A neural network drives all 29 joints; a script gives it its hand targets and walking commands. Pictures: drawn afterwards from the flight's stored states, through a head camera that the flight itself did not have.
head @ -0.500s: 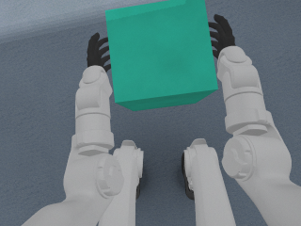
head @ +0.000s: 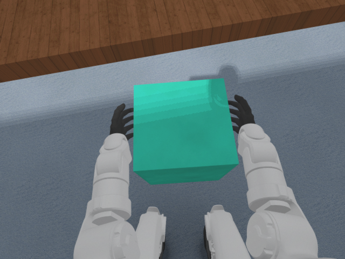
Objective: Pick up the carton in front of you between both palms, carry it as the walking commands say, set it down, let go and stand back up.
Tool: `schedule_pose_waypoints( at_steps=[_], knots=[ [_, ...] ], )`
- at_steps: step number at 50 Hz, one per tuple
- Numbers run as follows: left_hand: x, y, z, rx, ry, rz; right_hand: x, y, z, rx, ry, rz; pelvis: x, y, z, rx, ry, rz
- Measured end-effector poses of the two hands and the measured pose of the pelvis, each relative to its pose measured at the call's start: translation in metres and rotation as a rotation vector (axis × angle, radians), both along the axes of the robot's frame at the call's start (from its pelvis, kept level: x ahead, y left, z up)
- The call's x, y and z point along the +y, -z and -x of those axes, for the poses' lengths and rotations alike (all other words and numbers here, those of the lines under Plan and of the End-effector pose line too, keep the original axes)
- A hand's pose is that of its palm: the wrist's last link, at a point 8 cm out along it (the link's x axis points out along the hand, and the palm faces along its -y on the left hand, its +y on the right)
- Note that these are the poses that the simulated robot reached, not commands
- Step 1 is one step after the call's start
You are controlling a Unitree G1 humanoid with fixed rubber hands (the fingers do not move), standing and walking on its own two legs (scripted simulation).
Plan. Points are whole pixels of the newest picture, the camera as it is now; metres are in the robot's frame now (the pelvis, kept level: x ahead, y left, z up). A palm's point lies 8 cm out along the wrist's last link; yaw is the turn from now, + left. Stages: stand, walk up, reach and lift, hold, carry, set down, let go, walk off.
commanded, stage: reach and lift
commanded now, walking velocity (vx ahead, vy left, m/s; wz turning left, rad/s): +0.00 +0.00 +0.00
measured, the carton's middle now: (182, 139) +0.42 +0.01 -0.10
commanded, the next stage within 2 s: hold in 1.66 s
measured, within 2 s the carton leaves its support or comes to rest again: neither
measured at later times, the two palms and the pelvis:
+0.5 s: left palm (91, 126) +0.36 +0.16 +0.12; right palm (275, 119) +0.36 -0.14 +0.12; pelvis +0.05 +0.01 +0.12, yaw -1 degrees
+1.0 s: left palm (76, 121) +0.34 +0.15 +0.17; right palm (297, 117) +0.34 -0.15 +0.17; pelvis +0.04 +0.01 +0.14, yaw -1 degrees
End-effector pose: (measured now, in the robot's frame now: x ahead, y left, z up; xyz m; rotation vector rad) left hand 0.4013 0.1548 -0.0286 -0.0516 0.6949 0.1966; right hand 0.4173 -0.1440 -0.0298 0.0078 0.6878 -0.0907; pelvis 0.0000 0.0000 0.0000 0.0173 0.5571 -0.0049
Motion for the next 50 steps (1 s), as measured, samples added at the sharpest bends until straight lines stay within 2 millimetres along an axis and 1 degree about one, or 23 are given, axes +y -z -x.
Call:
schedule_pose_waypoints(
  at_steps=[14, 20, 26, 33, 37, 43, 50],
  knots=[
    [-0.001, -0.082, 0.023, 0.001, 0.033, 0.000, -0.001, -0.083, 0.033, 0.001, 0.037, -0.002, 0.006, -0.074, -0.027, -0.194, 0.004, 0.012],
    [0.000, -0.118, 0.033, 0.001, 0.045, -0.001, -0.001, -0.119, 0.046, 0.000, 0.043, 0.003, 0.008, -0.103, -0.039, -0.296, 0.006, 0.015],
    [0.001, -0.153, 0.043, -0.018, 0.053, -0.005, 0.001, -0.155, 0.057, -0.018, 0.046, 0.006, 0.010, -0.124, -0.049, -0.407, 0.004, 0.019],
    [0.001, -0.190, 0.051, -0.035, 0.087, -0.031, 0.001, -0.191, 0.068, -0.037, 0.043, 0.025, 0.011, -0.141, -0.053, -0.536, 0.001, 0.021],
    [0.000, -0.199, 0.055, -0.023, 0.101, -0.039, -0.001, -0.200, 0.074, -0.025, 0.043, 0.034, 0.010, -0.144, -0.050, -0.589, 0.003, 0.021],
    [-0.002, -0.198, 0.059, -0.002, 0.102, -0.035, -0.002, -0.199, 0.080, -0.003, 0.048, 0.031, 0.010, -0.144, -0.042, -0.626, 0.008, 0.021],
    [-0.002, -0.201, 0.059, -0.017, 0.089, -0.029, -0.003, -0.202, 0.078, -0.018, 0.049, 0.023, 0.008, -0.144, -0.037, -0.633, 0.007, 0.020]
  ],
)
